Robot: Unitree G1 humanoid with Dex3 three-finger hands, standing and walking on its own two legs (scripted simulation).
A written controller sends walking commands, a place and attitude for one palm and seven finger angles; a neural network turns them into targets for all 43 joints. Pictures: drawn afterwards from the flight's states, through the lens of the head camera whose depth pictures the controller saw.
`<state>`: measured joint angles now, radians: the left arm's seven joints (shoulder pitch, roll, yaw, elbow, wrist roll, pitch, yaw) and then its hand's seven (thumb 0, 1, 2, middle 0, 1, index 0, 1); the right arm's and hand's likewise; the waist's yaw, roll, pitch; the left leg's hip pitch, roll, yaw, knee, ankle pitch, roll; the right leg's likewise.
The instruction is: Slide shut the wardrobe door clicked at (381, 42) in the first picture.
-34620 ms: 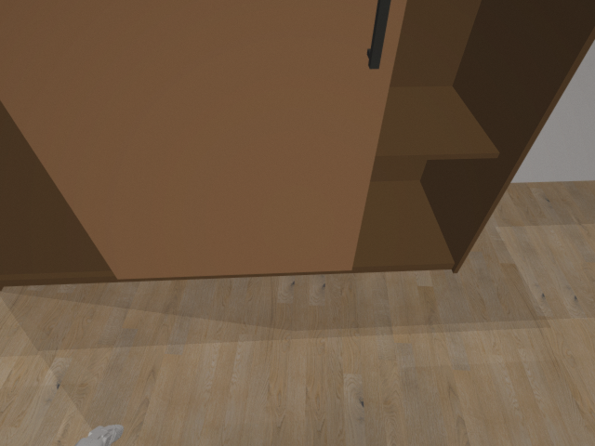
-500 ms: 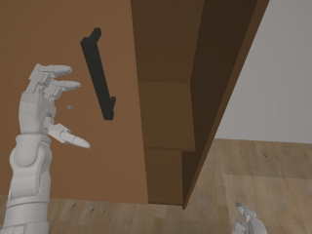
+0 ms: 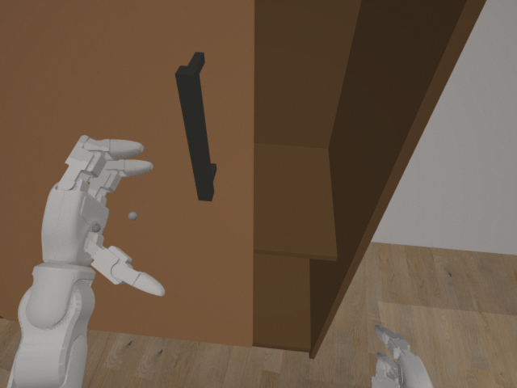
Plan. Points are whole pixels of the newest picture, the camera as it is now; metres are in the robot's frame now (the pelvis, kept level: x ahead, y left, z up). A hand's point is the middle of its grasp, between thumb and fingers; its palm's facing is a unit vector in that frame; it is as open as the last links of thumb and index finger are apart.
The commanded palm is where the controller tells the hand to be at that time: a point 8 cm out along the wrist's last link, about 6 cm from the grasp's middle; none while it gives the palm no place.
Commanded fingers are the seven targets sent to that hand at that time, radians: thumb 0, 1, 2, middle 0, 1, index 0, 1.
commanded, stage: slip the hand off the handle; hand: left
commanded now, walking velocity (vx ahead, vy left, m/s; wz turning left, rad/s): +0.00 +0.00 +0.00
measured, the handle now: (202, 134) +0.37 +0.12 +0.23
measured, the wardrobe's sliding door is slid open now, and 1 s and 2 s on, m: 0.21 0.21 0.21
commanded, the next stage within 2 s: draw the hand back to the body in 0.40 s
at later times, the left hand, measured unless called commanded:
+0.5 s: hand (118, 252) +0.21 +0.18 +0.19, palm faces +0.09 -0.98 -0.15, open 14.7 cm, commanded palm +0.17 +0.23 +0.21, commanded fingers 0.00 -0.55 0.20 -0.25 -1.15 -0.25 -1.15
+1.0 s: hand (103, 269) +0.20 +0.20 +0.17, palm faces +0.09 -0.99 -0.08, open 14.7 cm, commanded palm +0.15 +0.25 +0.20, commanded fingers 0.00 -0.37 0.29 -0.24 -1.04 -0.24 -1.04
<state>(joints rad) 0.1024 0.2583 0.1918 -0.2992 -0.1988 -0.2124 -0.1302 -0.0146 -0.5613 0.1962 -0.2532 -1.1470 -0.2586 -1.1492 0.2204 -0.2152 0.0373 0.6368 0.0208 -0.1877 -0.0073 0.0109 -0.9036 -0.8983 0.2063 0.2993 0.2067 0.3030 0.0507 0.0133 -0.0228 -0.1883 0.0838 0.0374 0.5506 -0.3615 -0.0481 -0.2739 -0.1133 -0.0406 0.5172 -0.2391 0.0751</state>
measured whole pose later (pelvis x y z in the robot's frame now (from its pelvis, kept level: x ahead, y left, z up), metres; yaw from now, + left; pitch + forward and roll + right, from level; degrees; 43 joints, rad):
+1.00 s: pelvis +0.00 -0.01 +0.00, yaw +1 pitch -4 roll -1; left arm 0.27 0.32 0.30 -0.46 -0.33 0.33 -0.23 -0.01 -0.55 0.20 -0.25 -1.14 -0.26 -1.14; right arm 0.18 -0.26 0.07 0.62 0.08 -0.23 -0.09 0.01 -0.90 -0.90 0.21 0.30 0.21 0.30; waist 0.08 0.05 -0.05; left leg -0.11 0.10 0.01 0.52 -0.35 -0.06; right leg -0.18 -0.09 -0.07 0.49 -0.24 0.06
